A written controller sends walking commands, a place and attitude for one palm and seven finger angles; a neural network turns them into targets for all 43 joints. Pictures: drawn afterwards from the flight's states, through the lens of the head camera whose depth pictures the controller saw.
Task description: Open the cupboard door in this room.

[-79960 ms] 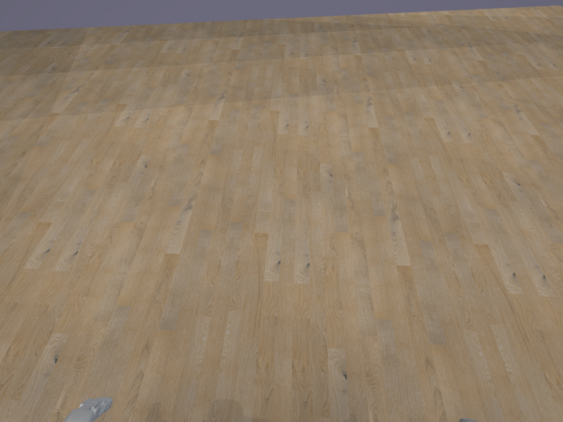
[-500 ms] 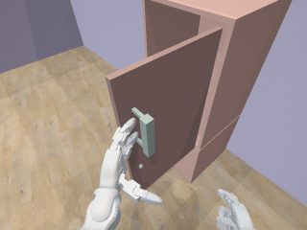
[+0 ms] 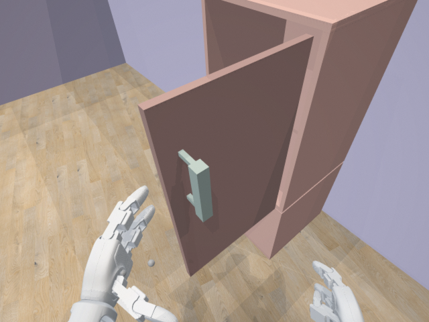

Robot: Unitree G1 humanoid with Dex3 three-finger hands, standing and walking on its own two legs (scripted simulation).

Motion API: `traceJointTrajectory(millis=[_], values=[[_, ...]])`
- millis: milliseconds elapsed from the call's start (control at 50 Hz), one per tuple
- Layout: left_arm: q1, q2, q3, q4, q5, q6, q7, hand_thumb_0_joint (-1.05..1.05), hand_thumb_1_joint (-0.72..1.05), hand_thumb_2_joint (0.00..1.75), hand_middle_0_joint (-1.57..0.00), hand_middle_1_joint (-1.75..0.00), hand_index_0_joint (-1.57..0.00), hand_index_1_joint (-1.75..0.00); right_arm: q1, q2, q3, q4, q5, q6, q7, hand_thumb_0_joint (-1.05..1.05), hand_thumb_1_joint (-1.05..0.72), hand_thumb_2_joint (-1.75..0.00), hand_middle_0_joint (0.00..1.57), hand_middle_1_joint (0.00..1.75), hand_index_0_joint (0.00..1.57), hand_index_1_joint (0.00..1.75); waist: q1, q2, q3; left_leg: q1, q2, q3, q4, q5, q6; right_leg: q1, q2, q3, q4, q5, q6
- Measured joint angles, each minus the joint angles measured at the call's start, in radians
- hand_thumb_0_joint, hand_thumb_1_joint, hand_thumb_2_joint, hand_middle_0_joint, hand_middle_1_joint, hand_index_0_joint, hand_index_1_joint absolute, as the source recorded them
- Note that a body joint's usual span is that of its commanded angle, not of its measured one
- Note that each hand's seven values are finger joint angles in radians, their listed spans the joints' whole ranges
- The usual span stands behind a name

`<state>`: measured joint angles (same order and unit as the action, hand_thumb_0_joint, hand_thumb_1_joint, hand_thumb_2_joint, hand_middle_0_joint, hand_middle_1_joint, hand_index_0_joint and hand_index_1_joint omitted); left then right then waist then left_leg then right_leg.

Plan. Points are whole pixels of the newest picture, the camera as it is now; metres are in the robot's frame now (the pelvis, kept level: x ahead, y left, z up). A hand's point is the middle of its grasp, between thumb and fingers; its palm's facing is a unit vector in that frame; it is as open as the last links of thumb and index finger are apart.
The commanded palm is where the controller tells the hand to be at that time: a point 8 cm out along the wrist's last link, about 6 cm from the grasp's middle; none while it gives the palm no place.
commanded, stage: draw the hand back to the body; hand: left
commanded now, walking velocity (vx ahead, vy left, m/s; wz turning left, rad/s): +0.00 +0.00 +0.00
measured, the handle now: (194, 186) +0.33 +0.06 +0.11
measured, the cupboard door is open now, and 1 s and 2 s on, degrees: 90 90 90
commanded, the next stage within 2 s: step back with the hand held close in 1.64 s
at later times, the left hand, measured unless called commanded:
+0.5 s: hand (108, 256) +0.18 +0.16 +0.13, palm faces -0.03 -1.00 -0.05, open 16.3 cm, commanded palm +0.16 +0.22 +0.14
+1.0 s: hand (43, 230) +0.21 +0.26 +0.16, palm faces +0.28 -0.90 -0.34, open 12.2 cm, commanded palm +0.16 +0.30 +0.18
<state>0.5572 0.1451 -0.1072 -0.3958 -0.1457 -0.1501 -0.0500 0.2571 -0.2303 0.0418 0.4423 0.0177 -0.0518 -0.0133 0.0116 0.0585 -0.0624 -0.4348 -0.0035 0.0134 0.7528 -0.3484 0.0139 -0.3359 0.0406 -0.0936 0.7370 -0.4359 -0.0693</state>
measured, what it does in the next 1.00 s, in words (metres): stands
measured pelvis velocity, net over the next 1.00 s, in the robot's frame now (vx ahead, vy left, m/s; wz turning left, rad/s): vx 0.01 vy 0.05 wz -0.03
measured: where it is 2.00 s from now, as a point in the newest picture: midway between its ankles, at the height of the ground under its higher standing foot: outside the picture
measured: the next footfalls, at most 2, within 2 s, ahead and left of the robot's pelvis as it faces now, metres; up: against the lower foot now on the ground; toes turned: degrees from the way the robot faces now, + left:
none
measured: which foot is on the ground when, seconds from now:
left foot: down 0.00-1.00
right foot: down 0.00-1.00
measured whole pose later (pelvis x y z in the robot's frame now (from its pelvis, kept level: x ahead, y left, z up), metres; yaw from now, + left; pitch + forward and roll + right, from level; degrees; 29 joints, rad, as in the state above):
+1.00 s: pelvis +0.01 +0.05 +0.03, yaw -2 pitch -3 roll -1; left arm 0.53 0.31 0.17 -0.46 -0.06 -0.07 0.11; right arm 0.21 -0.22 0.05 0.58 0.00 -0.08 -0.06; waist 0.06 0.05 0.02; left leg -0.17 -0.04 0.06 0.46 -0.23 0.07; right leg -0.07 0.01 -0.04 0.41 -0.28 -0.01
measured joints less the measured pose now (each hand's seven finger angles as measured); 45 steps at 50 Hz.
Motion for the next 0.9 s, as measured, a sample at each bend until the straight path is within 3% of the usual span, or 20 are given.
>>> traceJointTrajectory(millis=[180,580,660,720,900], values=[[-0.033,0.018,0.024,0.011,-0.019,-0.005,-0.025,-0.01,-0.50,0.30,-0.15,-0.30,-0.15,-0.30,0.019,-0.009,-0.009,0.030,0.007,-0.047,-0.018,0.02,-0.91,-0.90,0.20,0.30,0.20,0.30,-0.006,0.001,-0.007,-0.020,0.001,0.003,0.014,-0.002,0.004,-0.019,0.000,0.002,0.010,0.001,0.004],[-0.034,0.084,0.172,-0.063,-0.104,0.116,-0.100,-0.01,-0.46,0.32,-0.15,-0.30,-0.15,-0.30,-0.011,-0.003,0.014,0.053,0.028,-0.097,-0.046,0.02,-0.91,-0.90,0.20,0.30,0.21,0.30,0.024,0.007,-0.004,0.046,-0.015,0.006,-0.042,0.020,0.032,0.059,-0.012,0.007,-0.070,0.039,0.031],[-0.040,0.115,0.164,-0.074,0.002,0.111,0.022,-0.01,-0.39,0.35,-0.16,-0.30,-0.15,-0.30,-0.032,0.005,0.020,0.070,0.007,-0.082,-0.066,0.02,-0.91,-0.90,0.20,0.30,0.21,0.30,0.035,0.008,0.024,0.096,-0.014,0.010,-0.089,0.040,0.037,0.112,-0.009,0.013,-0.130,0.068,0.034],[-0.032,0.119,0.170,-0.073,0.046,0.103,0.088,-0.01,-0.31,0.38,-0.16,-0.30,-0.16,-0.30,-0.043,0.013,0.024,0.082,-0.005,-0.066,-0.069,0.02,-0.91,-0.90,0.20,0.30,0.21,0.30,0.036,0.002,0.045,0.138,-0.015,0.017,-0.142,0.063,0.039,0.153,-0.010,0.021,-0.187,0.097,0.039],[-0.027,0.149,0.233,-0.054,0.087,0.087,0.156,-0.01,-0.02,0.51,-0.17,-0.30,-0.17,-0.30,-0.051,0.017,0.021,0.127,-0.020,-0.040,-0.060,0.02,-0.91,-0.90,0.20,0.30,0.21,0.30,0.043,-0.008,0.081,0.237,-0.031,0.038,-0.264,0.108,0.052,0.243,-0.023,0.046,-0.301,0.146,0.054]])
